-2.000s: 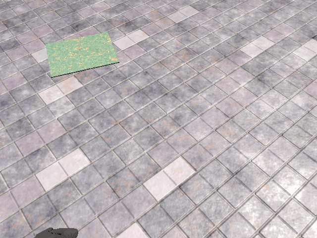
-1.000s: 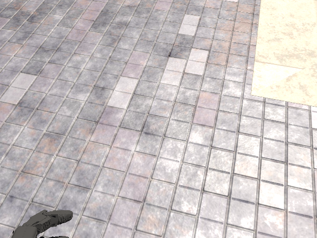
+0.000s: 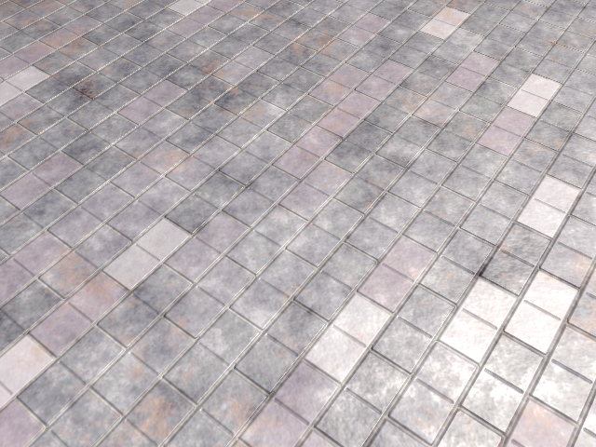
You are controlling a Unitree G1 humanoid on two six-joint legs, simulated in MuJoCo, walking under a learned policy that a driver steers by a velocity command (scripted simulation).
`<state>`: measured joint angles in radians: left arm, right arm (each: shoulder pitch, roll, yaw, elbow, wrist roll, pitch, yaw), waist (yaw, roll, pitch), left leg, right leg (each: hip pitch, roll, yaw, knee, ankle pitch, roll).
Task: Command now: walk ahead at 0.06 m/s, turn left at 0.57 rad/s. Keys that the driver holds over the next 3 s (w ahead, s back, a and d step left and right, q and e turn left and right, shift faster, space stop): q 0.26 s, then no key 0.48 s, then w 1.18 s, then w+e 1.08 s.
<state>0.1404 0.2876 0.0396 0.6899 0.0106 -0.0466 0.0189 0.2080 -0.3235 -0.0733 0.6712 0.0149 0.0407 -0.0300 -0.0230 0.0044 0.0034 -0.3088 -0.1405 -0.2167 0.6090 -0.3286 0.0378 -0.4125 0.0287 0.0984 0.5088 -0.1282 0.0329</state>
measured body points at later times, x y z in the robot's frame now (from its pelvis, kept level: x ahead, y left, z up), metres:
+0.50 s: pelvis +0.02 +0.03 +0.01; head +0.04 +0.06 +0.46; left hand +0.07 +0.34 -0.11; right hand +0.23 -0.20 -0.07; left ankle -0.01 +0.12 -0.73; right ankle +0.05 -0.12 -0.68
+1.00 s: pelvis +0.05 +0.05 +0.00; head +0.05 +0.05 +0.45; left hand +0.04 +0.32 -0.13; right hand +0.22 -0.19 -0.11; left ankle +0.00 +0.12 -0.73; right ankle +0.04 -0.11 -0.73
